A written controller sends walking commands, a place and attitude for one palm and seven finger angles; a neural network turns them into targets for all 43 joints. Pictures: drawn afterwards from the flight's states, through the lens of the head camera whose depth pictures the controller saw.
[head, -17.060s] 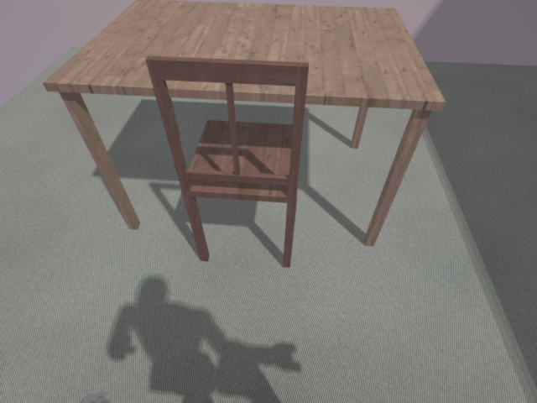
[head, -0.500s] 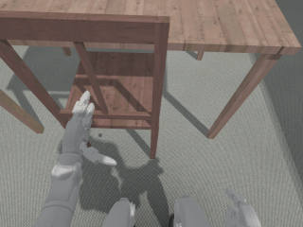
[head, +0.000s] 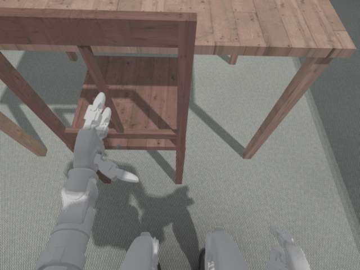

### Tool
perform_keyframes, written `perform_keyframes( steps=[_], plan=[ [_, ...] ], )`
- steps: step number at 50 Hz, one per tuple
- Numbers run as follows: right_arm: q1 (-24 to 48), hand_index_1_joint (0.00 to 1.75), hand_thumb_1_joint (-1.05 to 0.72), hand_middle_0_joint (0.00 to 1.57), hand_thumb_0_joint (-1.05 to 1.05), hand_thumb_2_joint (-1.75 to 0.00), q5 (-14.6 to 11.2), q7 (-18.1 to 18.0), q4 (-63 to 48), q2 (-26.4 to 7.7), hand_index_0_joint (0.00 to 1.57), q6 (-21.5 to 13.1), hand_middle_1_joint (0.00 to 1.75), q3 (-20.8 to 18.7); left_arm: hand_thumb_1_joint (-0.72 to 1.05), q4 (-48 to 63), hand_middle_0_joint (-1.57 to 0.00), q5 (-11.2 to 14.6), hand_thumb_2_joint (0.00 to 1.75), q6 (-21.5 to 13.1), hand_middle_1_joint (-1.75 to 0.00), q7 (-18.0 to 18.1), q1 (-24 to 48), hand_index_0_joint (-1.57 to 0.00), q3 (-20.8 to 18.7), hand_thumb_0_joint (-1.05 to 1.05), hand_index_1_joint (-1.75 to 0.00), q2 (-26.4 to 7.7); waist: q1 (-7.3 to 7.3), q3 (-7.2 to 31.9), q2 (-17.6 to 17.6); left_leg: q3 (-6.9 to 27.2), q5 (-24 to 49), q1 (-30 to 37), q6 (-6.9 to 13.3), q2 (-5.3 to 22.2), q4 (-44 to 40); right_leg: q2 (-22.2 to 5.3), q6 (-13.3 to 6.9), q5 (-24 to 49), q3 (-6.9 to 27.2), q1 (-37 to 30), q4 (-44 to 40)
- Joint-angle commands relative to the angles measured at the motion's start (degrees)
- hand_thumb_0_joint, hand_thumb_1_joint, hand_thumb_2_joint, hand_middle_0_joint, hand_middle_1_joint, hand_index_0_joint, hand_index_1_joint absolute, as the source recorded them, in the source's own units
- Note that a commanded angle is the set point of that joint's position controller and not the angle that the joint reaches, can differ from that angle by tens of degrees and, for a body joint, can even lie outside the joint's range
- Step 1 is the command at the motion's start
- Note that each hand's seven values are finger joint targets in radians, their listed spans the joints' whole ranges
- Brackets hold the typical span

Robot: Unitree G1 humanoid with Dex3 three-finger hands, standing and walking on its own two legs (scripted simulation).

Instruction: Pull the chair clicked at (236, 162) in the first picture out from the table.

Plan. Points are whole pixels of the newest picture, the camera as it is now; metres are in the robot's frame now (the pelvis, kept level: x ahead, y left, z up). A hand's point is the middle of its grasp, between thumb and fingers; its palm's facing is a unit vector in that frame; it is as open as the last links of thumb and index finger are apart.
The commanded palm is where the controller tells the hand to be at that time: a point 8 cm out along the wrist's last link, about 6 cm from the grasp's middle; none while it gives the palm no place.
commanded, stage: push the fingers through the gap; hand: left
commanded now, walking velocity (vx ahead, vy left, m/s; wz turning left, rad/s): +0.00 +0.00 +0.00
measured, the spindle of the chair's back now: (106, 98) +0.49 +0.18 +0.03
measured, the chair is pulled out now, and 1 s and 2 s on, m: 0.00 -0.02 -0.02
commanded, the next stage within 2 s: aim the fingers beside a spindle in 0.30 s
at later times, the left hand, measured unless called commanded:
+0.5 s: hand (116, 140) +0.39 +0.15 +0.02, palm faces -0.01 -1.00 -0.05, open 16.9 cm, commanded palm +0.38 +0.19 +0.02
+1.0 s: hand (118, 138) +0.39 +0.14 +0.02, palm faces -0.02 -1.00 -0.04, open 16.9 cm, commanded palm +0.37 +0.19 +0.02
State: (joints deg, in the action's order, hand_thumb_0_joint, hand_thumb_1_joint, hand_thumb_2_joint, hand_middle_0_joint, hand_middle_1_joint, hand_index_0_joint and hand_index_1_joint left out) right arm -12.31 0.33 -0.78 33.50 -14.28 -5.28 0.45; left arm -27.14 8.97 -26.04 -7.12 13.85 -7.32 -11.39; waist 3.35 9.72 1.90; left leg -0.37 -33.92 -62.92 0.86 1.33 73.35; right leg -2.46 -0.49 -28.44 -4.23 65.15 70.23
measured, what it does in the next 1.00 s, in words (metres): stands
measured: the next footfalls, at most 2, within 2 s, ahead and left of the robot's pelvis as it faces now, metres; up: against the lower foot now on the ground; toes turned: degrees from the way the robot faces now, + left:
none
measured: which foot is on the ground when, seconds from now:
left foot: down 0.00-1.00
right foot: down 0.00-1.00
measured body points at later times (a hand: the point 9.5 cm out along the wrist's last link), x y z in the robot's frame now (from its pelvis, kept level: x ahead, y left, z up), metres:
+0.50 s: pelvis -0.04 +0.00 -0.01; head +0.08 +0.01 +0.42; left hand +0.38 +0.20 +0.03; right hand +0.09 -0.25 -0.13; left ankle +0.00 +0.11 -0.62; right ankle +0.04 -0.12 -0.62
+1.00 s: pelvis -0.03 +0.01 -0.01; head +0.09 +0.02 +0.43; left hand +0.39 +0.20 +0.03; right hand +0.07 -0.25 -0.12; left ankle +0.00 +0.11 -0.62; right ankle +0.04 -0.12 -0.62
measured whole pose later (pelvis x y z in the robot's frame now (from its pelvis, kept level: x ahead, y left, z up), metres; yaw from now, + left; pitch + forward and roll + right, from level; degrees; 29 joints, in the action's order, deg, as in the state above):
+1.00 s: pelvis -0.03 +0.01 -0.01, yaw +0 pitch +23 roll -2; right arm -15.6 0.6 0.0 35.5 -15.2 -3.1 1.0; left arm -46.1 6.2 -31.2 -5.3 29.2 -10.2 -12.5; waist 4.6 9.3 1.5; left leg -1.1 -31.3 -66.5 1.8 0.6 74.5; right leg -2.9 0.1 -25.5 -3.2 68.5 70.9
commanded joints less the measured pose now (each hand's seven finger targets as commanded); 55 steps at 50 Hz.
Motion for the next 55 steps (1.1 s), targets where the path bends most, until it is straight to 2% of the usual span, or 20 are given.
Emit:
perform_keyframes(
  steps=[1, 4, 9, 13, 15, 17, 21, 25, 27, 28, 29, 35, 44, 46, 47, 48, 50, 52, 54, 55],
  plan=[
    [-3.3, 0.30, -0.90, 0.20, 0.00, -0.90, 0.0, 0.3, -5.0, -7.8, 0.20, -1.5, 0.30, -2.8, -0.50, 7.0, -0.06, 0.0, 0.30, -4.3, -0.08, 1.7, 16.5, -0.06, -3.2, 0.00, -0.08, -7.1, 1.75, 21.5, -1.8, 1.6, 19.2, 9.1, -0.3, -1.2, -9.3, 2.1, -0.8, 15.1, 2.4, -17.7, -7.4],
    [-3.5, 0.30, -0.90, 0.20, 0.00, -0.90, 0.0, 0.1, -4.9, -8.0, 0.20, -1.4, 0.30, -3.1, -0.50, 8.4, -0.06, -0.1, 0.30, -4.7, -0.08, 1.8, 22.3, -0.06, -3.3, 0.00, -0.08, -7.9, 2.06, 22.8, 0.5, 1.6, 18.3, 10.6, -0.2, -1.4, -9.6, 1.9, -0.9, 13.7, 2.6, -17.4, -8.0],
    [-4.0, 0.30, -0.90, 0.20, 0.00, -0.90, -0.1, -0.4, -3.4, -8.4, 0.20, -1.2, 0.30, -3.0, -0.50, 3.8, -0.06, -0.8, 0.30, -4.8, -0.08, 1.7, 29.7, -0.06, -2.0, 0.00, -0.08, -7.3, 4.05, 20.8, 0.2, 2.3, 14.5, 10.0, -0.1, -1.4, -9.5, 1.9, -0.8, 9.3, 2.4, -13.4, -8.6],
    [-4.3, 0.30, -0.90, 0.20, 0.00, -0.90, 0.1, -0.7, -2.6, -8.7, 0.20, -1.6, 0.30, -2.9, -0.50, 2.3, -0.06, -0.9, 0.30, -5.6, -0.08, 1.9, 34.7, -0.06, -2.7, 0.00, -0.08, -8.2, 4.16, 23.4, 0.6, 2.7, 12.4, 10.5, 0.0, -1.7, -9.6, 1.8, -0.8, 7.2, 2.4, -13.1, -8.6],
    [-4.1, 0.30, -0.90, 0.20, 0.00, -0.90, 0.0, -0.8, -2.1, -8.6, 0.20, -1.6, 0.30, -2.7, -0.50, -0.6, -0.06, -1.2, 0.30, -5.6, -0.08, 1.8, 38.1, -0.06, -1.1, 0.00, -0.08, -7.0, 5.30, 21.5, 0.2, 2.8, 9.0, 9.4, 0.0, -1.8, -9.7, 1.8, -0.8, 4.5, 2.4, -11.1, -9.0],
    [-4.4, 0.30, -0.90, 0.20, 0.00, -0.90, -0.1, -1.1, -1.8, -8.9, 0.20, -1.8, 0.30, -2.5, -0.50, -2.4, -0.06, -1.1, 0.30, -5.9, -0.08, 2.0, 40.9, -0.06, -3.0, 0.00, -0.08, -9.4, 5.34, 21.0, -0.6, 2.7, 6.4, 7.6, 0.3, -2.0, -9.6, 1.9, -0.8, 2.4, 2.8, -11.5, -9.3],
    [-4.3, 0.30, -0.90, 0.20, 0.00, -0.90, 0.0, -1.1, -1.3, -9.0, 0.20, -2.1, 0.30, -2.3, -0.50, -4.8, -0.06, -1.8, 0.30, -6.7, -0.08, 2.3, 47.8, -0.06, -0.8, 0.00, -0.08, -8.1, 6.36, 22.3, 1.4, 3.1, 2.8, 8.5, 0.3, -2.2, -10.0, 1.8, -0.8, 0.1, 2.9, -9.1, -9.3],
    [-4.7, 0.30, -0.90, 0.20, 0.00, -0.90, 0.1, -1.1, -1.7, -9.4, 0.20, -1.8, 0.30, -2.0, -0.50, -9.7, -0.06, -2.0, 0.30, -6.8, -0.08, 2.2, 47.9, -0.06, -4.2, 0.00, -0.08, -11.6, 5.41, 21.9, -1.3, 2.6, -0.1, 4.5, 0.6, -2.6, -9.9, 1.7, -0.8, -2.9, 4.0, -11.5, -10.2],
    [-4.9, 0.30, -0.90, 0.20, 0.00, -0.90, 0.1, -0.9, -2.3, -9.6, 0.20, -1.8, 0.30, -2.1, -0.50, -9.6, -0.06, -2.1, 0.30, -7.1, -0.08, 1.8, 47.8, -0.06, -4.1, 0.00, -0.08, -11.8, 4.71, 23.5, 1.4, 2.9, 0.2, 6.2, 0.5, -2.6, -10.3, 1.9, -1.1, -2.5, 3.6, -10.6, -9.5],
    [-5.0, 0.30, -0.90, 0.20, 0.00, -0.90, 0.1, -0.7, -2.2, -9.4, 0.20, -1.7, 0.30, -1.9, -0.50, -10.6, -0.06, -2.3, 0.30, -7.0, -0.08, 1.5, 48.1, -0.06, -3.3, 0.00, -0.08, -10.5, 4.83, 23.2, 2.2, 2.9, 0.5, 6.7, 0.4, -2.7, -10.5, 1.9, -1.1, -2.1, 3.4, -10.4, -9.6],
    [-5.2, 0.30, -0.90, 0.20, 0.00, -0.90, 0.2, -0.7, -2.0, -9.6, 0.20, -1.6, 0.30, -2.0, -0.50, -11.3, -0.06, -2.0, 0.30, -7.0, -0.08, 1.6, 48.2, -0.06, -3.9, 0.00, -0.08, -10.8, 5.06, 23.0, 0.4, 3.1, 0.4, 6.4, 0.4, -2.6, -10.5, 1.9, -1.0, -2.0, 3.3, -10.4, -9.6],
    [-5.6, 0.30, -0.90, 0.20, 0.00, -0.90, 0.1, -0.3, -2.9, -9.8, 0.20, -1.1, 0.30, -2.1, -0.50, -12.5, -0.06, -1.8, 0.30, -7.5, -0.08, 1.7, 45.6, -0.06, -4.8, 0.00, -0.08, -10.9, 4.26, 21.3, -1.4, 2.8, -1.0, 4.5, 0.5, -2.6, -11.1, 1.9, -0.9, -3.7, 3.7, -11.0, -10.3],
    [-6.0, 0.30, -0.90, 0.20, 0.00, -0.90, 0.3, 0.2, -3.6, -9.8, 0.20, -0.2, 0.30, -2.6, -0.50, -9.1, -0.06, -2.4, 0.30, -8.2, -0.08, 2.5, 40.1, -0.06, -5.3, 0.00, -0.08, -10.8, 2.84, 22.7, 0.1, 2.6, 3.8, 7.2, 0.2, -2.2, -11.5, 2.1, -1.2, 0.3, 3.1, -11.9, -9.4],
    [-6.0, 0.30, -0.90, 0.20, 0.00, -0.90, 0.3, 0.3, -3.9, -9.5, 0.20, 0.1, 0.30, -2.6, -0.50, -8.3, -0.06, -2.2, 0.30, -7.8, -0.08, 2.3, 38.1, -0.06, -3.7, 0.00, -0.08, -8.5, 3.10, 22.5, -0.3, 2.6, 5.2, 8.4, 0.1, -2.0, -11.8, 2.3, -1.1, 1.6, 2.7, -12.1, -9.5],
    [-6.0, 0.30, -0.90, 0.20, 0.00, -0.90, 0.3, 0.3, -4.2, -9.8, 0.20, 0.1, 0.30, -2.7, -0.50, -7.7, -0.06, -2.1, 0.30, -7.8, -0.08, 2.4, 36.1, -0.06, -5.0, 0.00, -0.08, -9.9, 2.39, 22.7, -0.3, 2.9, 6.3, 8.9, 0.0, -1.9, -11.9, 2.4, -1.3, 2.3, 2.5, -12.1, -9.0],
    [-5.8, 0.30, -0.90, 0.20, 0.00, -0.90, 0.2, 0.5, -4.4, -9.6, 0.20, 0.2, 0.30, -2.7, -0.50, -6.4, -0.06, -2.1, 0.30, -7.8, -0.08, 2.3, 34.9, -0.06, -4.3, 0.00, -0.08, -8.9, 2.13, 23.4, 0.7, 3.0, 7.6, 9.9, -0.2, -1.8, -12.0, 2.3, -1.4, 3.3, 2.3, -12.1, -8.7],
    [-5.7, 0.30, -0.90, 0.20, 0.00, -0.90, 0.2, 0.6, -4.4, -9.4, 0.20, 0.6, 0.30, -2.8, -0.50, -6.8, -0.06, -1.8, 0.30, -7.1, -0.08, 2.3, 33.3, -0.06, -3.2, 0.00, -0.08, -7.3, 2.65, 21.8, -1.1, 2.8, 7.5, 9.4, -0.1, -1.7, -11.9, 2.4, -1.1, 3.4, 2.2, -11.9, -9.2],
    [-5.4, 0.30, -0.90, 0.20, 0.00, -0.90, 0.2, 0.5, -4.9, -9.6, 0.20, 0.6, 0.30, -2.7, -0.50, -5.9, -0.06, -1.8, 0.30, -6.9, -0.08, 2.4, 31.1, -0.06, -4.9, 0.00, -0.08, -9.3, 1.83, 21.6, -1.1, 2.5, 8.5, 8.3, 0.0, -1.8, -11.7, 2.5, -1.3, 4.0, 2.4, -13.3, -9.1],
    [-5.2, 0.30, -0.90, 0.20, 0.00, -0.90, 0.2, 0.6, -5.0, -9.2, 0.20, 0.9, 0.30, -2.7, -0.50, -4.9, -0.06, -1.8, 0.30, -6.7, -0.08, 2.2, 30.4, -0.06, -3.8, 0.00, -0.08, -8.0, 2.02, 21.3, -0.7, 2.2, 9.9, 8.5, 0.0, -1.8, -11.5, 2.3, -1.2, 5.3, 2.4, -13.5, -9.0],
    [-5.4, 0.30, -0.90, 0.20, 0.00, -0.90, 0.2, 0.6, -5.0, -9.2, 0.20, 0.9, 0.30, -2.8, -0.50, -4.5, -0.06, -1.7, 0.30, -6.7, -0.08, 2.3, 28.8, -0.06, -5.2, 0.00, -0.08, -9.2, 1.50, 22.0, -2.0, 2.1, 11.2, 8.6, 0.0, -1.8, -11.2, 2.4, -1.2, 6.5, 2.5, -14.9, -8.9]
  ],
)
